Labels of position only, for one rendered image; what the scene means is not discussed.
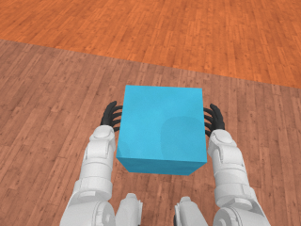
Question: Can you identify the right robot shin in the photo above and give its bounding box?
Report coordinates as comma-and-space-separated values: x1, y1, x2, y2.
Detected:
179, 196, 191, 204

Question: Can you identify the left robot shin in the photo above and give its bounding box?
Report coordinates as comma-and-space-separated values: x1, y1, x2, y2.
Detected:
120, 193, 137, 203

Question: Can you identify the robot shin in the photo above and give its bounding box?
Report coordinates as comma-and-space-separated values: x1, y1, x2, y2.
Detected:
179, 196, 191, 204
120, 193, 137, 203

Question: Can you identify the robot left hand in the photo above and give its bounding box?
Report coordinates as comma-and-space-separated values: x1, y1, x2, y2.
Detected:
100, 101, 123, 133

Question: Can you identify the robot left upper arm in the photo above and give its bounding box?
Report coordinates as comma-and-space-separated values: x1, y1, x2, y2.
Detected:
60, 200, 117, 226

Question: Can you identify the carton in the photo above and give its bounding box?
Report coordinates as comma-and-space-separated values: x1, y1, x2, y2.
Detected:
116, 85, 207, 176

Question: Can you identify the robot right hand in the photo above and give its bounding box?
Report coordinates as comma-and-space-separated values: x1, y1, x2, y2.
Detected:
203, 104, 225, 137

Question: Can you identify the robot right upper arm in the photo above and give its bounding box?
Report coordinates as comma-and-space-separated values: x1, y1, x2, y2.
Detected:
213, 206, 271, 226

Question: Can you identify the right robot forearm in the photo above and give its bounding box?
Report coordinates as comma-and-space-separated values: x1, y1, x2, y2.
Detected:
207, 129, 269, 222

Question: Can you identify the left robot forearm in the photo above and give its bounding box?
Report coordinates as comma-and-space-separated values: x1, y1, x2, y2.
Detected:
59, 125, 116, 226

